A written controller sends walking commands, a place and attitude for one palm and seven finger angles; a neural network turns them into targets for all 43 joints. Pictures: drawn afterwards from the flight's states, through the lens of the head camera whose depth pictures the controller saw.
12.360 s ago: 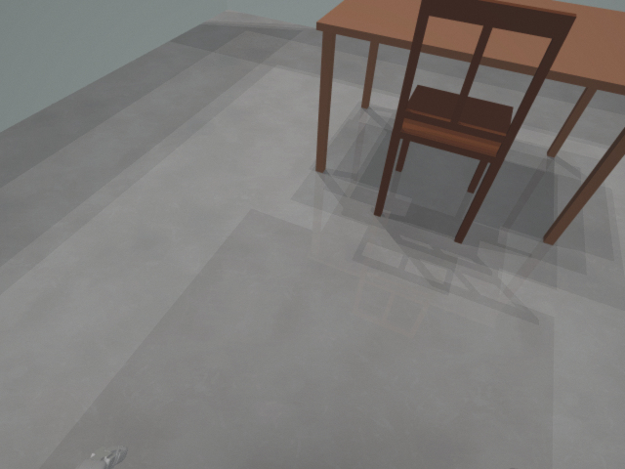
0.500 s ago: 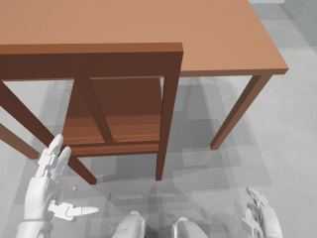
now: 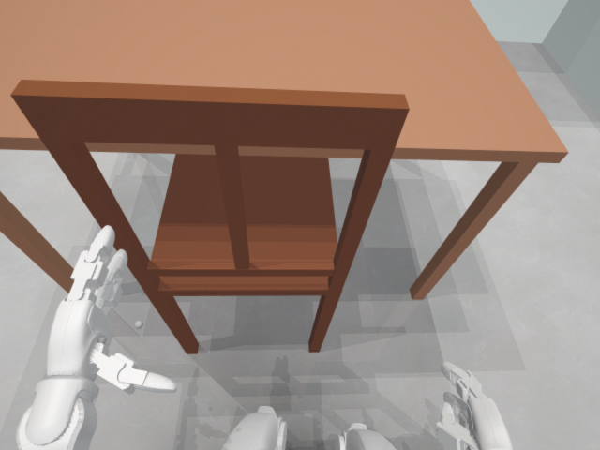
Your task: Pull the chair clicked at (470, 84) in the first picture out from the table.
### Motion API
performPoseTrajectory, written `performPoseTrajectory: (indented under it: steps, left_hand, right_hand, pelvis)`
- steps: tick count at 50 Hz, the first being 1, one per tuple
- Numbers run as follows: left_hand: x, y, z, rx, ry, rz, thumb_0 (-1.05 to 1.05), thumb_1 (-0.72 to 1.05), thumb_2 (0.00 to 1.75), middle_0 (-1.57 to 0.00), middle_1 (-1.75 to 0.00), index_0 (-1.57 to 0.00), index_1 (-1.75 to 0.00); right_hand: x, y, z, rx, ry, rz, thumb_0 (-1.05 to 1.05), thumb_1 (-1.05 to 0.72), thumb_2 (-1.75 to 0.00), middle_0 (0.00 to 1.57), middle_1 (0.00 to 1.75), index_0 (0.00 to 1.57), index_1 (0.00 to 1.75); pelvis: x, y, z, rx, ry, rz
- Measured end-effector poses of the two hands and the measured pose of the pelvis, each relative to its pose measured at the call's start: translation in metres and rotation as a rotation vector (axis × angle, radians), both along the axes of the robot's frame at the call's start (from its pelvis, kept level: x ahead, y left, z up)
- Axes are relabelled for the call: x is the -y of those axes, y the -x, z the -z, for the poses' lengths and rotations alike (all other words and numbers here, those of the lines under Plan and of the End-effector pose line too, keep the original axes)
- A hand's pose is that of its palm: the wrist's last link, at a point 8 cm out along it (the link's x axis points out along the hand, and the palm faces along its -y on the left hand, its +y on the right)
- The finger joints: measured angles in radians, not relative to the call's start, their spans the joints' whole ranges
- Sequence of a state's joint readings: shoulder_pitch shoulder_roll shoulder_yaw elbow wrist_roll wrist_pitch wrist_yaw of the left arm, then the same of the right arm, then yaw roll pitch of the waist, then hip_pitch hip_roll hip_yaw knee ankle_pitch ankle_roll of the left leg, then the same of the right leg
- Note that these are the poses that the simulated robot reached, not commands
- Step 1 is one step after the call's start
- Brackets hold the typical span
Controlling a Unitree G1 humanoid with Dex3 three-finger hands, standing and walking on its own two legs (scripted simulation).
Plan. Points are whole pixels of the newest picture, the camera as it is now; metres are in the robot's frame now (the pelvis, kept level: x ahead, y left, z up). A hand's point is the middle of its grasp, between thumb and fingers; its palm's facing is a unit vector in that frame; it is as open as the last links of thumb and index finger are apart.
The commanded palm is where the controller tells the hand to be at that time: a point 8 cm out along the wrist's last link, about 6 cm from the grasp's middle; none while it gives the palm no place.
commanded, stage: raise the hand toward the chair's back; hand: left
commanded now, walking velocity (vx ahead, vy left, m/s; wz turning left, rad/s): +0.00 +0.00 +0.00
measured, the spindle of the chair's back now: (235, 216) +0.44 +0.14 +0.01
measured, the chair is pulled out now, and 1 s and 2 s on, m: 0.00 0.00 0.00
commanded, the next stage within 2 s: aim the fingers beside a spindle in 0.42 s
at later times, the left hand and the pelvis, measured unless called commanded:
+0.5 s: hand (146, 324) +0.25 +0.20 +0.05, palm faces +0.07 -1.00 -0.05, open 16.9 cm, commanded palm +0.23 +0.26 +0.05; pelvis +0.01 +0.00 +0.01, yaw -1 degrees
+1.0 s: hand (190, 318) +0.27 +0.16 +0.02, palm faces +0.09 -1.00 -0.04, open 16.9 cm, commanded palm +0.25 +0.22 +0.03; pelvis +0.02 -0.04 -0.01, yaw -1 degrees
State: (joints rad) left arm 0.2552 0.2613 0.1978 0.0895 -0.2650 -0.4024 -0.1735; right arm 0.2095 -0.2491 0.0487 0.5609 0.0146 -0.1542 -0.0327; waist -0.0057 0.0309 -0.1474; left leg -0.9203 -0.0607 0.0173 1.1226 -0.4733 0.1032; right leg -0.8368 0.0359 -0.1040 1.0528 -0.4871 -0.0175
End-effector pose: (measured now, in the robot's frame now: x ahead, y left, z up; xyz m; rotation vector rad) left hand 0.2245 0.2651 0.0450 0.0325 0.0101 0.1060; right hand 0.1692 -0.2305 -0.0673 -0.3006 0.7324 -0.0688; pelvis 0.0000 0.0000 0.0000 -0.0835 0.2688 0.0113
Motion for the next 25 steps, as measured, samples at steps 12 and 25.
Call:
performPoseTrajectory:
  steps: [12,25]
  left_hand:
    - [-0.003,0.003,-0.015,0.026,-0.026,-0.002,-0.01,-0.5,0.3,-0.06,-0.09,-0.06,-0.08]
    - [0.012,0.0,-0.011,-0.023,-0.013,0.038,-0.01,-0.5,0.3,-0.06,-0.08,-0.06,-0.08]
  right_hand:
    - [0.0,0.009,-0.009,-0.004,0.018,0.021,0.01,-0.91,-0.9,0.21,0.3,0.21,0.3]
    - [-0.001,-0.001,-0.005,0.0,-0.011,0.019,0.01,-0.91,-0.9,0.21,0.3,0.21,0.3]
  pelvis:
    - [-0.009,-0.004,-0.006,0.01,-0.003,0.009]
    - [-0.003,-0.009,-0.006,0.005,-0.006,0.013]
